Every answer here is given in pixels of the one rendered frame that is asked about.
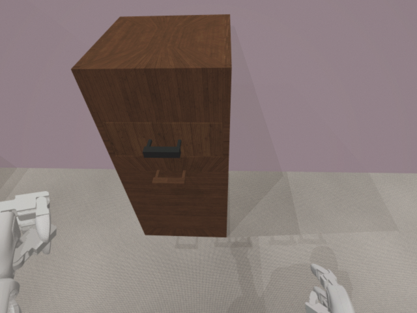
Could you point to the handle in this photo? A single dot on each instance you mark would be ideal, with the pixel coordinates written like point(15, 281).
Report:
point(161, 152)
point(169, 182)

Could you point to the cabinet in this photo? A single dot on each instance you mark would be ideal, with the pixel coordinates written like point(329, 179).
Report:
point(165, 69)

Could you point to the drawer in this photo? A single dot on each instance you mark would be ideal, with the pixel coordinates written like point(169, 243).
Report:
point(197, 138)

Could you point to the robot right hand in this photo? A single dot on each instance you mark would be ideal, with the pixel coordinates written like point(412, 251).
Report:
point(334, 300)

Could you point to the robot left forearm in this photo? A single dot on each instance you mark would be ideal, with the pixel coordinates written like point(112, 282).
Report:
point(9, 288)

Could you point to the robot left hand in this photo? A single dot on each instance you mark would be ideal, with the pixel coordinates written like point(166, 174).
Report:
point(29, 213)

